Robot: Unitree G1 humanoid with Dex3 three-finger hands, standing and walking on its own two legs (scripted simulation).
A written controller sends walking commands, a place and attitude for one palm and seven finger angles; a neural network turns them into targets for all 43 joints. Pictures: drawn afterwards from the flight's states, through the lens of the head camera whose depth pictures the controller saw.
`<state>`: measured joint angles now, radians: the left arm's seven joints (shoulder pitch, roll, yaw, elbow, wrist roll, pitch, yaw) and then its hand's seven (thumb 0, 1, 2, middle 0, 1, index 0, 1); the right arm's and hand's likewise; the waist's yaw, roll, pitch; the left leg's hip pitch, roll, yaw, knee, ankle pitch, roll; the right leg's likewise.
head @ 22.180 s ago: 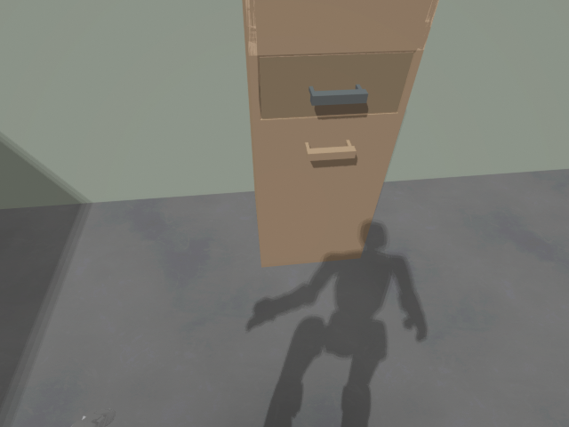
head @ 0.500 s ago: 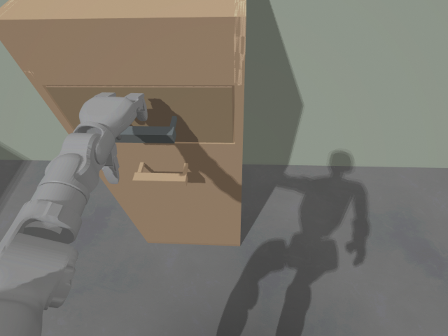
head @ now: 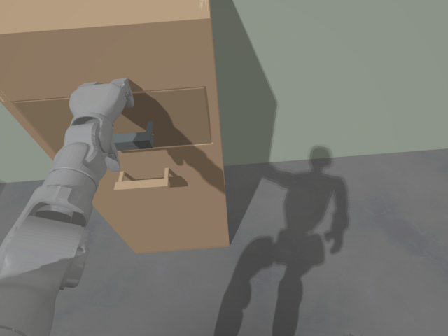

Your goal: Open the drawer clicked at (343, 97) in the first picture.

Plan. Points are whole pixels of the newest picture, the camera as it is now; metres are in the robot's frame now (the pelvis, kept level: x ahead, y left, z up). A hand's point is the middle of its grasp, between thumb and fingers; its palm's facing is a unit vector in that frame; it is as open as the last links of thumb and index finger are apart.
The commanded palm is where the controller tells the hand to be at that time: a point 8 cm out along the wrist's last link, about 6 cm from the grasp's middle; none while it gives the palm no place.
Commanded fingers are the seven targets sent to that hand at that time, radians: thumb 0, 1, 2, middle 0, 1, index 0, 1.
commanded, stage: move the hooked fingers above the handle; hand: left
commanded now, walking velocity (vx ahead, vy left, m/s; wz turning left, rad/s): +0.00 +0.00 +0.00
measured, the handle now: (120, 135) +0.53 +0.21 +0.04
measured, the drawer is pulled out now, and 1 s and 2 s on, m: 0.00 0.00 0.00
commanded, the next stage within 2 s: none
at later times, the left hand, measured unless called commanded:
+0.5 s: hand (115, 121) +0.49 +0.19 +0.12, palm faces +0.11 -0.03 -0.99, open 13.5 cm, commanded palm +0.46 +0.24 +0.16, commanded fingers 0.00 -0.50 0.30 -0.30 -1.20 -0.30 -1.20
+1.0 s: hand (113, 137) +0.47 +0.20 +0.10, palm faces +0.02 -0.06 -1.00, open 13.8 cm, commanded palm +0.47 +0.23 +0.16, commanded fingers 0.00 -0.50 0.30 -0.30 -1.20 -0.30 -1.20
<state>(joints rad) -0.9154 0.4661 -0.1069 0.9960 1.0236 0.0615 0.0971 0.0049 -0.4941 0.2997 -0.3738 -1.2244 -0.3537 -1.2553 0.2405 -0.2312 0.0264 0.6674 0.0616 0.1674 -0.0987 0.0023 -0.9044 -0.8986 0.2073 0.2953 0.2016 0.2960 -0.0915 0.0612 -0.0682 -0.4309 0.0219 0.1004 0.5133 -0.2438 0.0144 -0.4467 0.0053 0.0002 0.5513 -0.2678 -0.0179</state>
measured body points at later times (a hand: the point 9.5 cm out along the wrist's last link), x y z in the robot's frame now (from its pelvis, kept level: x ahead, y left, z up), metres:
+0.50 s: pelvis +0.01 +0.01 -0.01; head +0.07 -0.01 +0.44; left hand +0.48 +0.19 +0.17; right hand +0.08 -0.25 -0.15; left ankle +0.00 +0.11 -0.73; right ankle +0.00 -0.10 -0.73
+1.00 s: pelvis +0.01 +0.01 -0.01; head +0.08 +0.00 +0.44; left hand +0.46 +0.20 +0.15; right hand +0.07 -0.29 -0.13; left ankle +0.00 +0.11 -0.73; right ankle +0.00 -0.10 -0.73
